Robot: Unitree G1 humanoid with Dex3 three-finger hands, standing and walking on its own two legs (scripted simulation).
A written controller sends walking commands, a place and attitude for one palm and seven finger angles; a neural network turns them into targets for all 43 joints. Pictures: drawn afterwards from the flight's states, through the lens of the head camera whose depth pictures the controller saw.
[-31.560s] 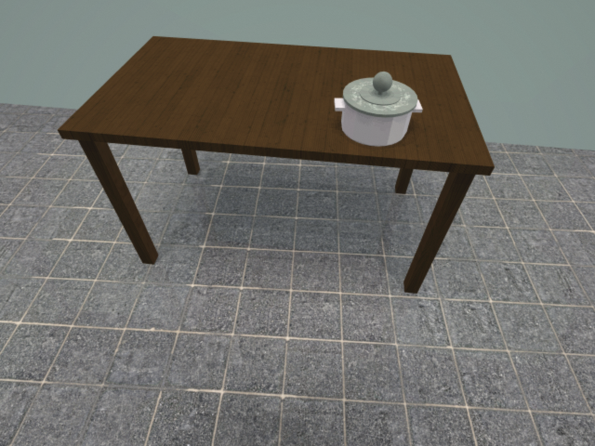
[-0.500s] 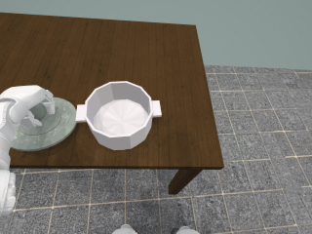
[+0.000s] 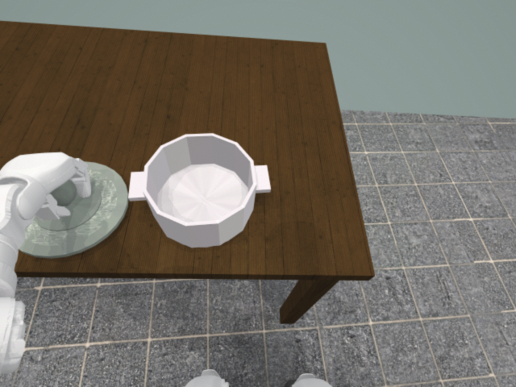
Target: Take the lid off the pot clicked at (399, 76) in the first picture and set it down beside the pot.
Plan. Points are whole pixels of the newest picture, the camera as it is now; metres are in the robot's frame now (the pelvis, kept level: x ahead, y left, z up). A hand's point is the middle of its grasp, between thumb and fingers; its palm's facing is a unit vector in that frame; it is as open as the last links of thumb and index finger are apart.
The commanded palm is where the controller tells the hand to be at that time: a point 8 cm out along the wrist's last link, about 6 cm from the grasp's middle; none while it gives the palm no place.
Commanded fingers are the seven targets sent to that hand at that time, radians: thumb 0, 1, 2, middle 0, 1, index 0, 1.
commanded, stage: open the fingers wide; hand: left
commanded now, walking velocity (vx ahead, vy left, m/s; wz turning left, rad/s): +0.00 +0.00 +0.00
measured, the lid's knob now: (59, 191) +0.43 +0.33 -0.01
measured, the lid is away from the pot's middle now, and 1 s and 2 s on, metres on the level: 0.24 0.23 0.23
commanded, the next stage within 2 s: raise the empty hand in 0.80 s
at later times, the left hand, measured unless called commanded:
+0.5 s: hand (55, 193) +0.41 +0.32 +0.00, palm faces -0.46 -0.06 -0.89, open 9.4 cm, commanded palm +0.44 +0.31 +0.06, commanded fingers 0.00 0.01 0.61 -0.33 -0.89 -0.33 -0.89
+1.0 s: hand (55, 193) +0.41 +0.32 +0.01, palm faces -0.43 -0.07 -0.90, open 11.0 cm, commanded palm +0.44 +0.31 +0.08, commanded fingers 0.00 -0.01 0.64 -0.34 -0.87 -0.34 -0.87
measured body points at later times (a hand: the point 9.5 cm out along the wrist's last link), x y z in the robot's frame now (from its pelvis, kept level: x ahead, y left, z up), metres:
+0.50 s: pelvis +0.00 +0.01 +0.00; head +0.09 +0.03 +0.44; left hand +0.43 +0.32 +0.05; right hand +0.03 -0.27 -0.12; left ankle +0.01 +0.06 -0.71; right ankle +0.01 -0.17 -0.71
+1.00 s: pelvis +0.00 +0.01 +0.00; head +0.08 +0.03 +0.44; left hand +0.43 +0.32 +0.06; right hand +0.04 -0.27 -0.12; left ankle +0.01 +0.06 -0.71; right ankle +0.01 -0.17 -0.71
